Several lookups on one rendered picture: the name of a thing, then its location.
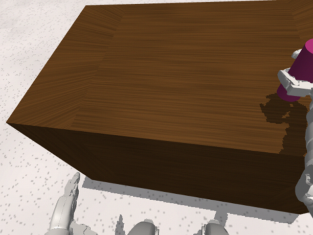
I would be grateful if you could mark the can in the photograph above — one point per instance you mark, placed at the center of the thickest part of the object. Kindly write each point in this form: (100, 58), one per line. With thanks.
(302, 69)

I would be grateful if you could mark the right robot arm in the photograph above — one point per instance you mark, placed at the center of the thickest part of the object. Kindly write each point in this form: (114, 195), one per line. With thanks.
(304, 187)

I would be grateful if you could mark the left robot hand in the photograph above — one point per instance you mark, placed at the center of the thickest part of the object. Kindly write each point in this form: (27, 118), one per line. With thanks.
(63, 214)

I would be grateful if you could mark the right robot hand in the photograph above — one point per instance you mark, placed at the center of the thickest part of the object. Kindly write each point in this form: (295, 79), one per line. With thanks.
(295, 87)

